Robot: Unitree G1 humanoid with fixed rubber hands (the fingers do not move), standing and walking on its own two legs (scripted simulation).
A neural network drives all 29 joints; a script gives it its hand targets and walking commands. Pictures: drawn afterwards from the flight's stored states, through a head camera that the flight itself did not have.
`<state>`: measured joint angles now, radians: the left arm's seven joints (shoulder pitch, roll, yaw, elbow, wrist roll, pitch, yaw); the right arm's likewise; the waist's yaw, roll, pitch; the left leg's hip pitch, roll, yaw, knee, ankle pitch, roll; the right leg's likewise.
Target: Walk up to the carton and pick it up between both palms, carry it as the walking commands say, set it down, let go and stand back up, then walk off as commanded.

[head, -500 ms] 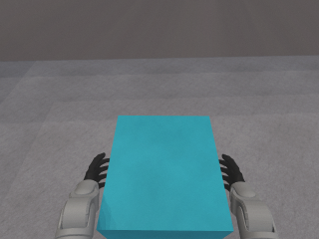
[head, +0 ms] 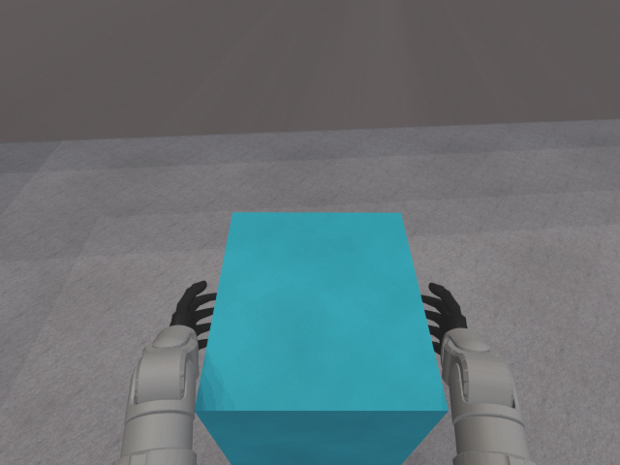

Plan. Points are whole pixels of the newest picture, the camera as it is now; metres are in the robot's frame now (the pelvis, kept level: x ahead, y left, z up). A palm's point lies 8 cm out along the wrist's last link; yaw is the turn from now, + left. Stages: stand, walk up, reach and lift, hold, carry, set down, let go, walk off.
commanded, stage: hold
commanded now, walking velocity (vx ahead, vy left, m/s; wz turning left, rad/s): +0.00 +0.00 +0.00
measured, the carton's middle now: (316, 339) +0.34 +0.01 -0.04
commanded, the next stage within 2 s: set down in 0.02 s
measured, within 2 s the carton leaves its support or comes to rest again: neither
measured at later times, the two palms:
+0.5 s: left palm (196, 346) +0.30 +0.18 +0.00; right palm (439, 345) +0.31 -0.17 -0.01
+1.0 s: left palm (210, 363) +0.32 +0.18 -0.09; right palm (422, 358) +0.34 -0.17 -0.09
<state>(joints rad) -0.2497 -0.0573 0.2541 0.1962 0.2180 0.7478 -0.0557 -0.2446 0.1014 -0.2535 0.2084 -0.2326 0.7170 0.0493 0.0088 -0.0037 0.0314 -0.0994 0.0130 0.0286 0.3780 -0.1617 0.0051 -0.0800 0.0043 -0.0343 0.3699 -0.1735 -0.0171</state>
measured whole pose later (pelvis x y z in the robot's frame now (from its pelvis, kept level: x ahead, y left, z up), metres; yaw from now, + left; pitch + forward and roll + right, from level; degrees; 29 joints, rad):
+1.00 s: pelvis -0.03 +0.00 -0.05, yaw +1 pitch +19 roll +0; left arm -0.49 -0.13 0.47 0.40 0.28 0.40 -0.07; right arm -0.51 0.08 -0.44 0.45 -0.29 0.38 0.10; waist 0.02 0.00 -0.01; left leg -0.86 0.01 0.01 0.78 -0.24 0.01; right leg -0.85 -0.01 -0.04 0.79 -0.27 -0.02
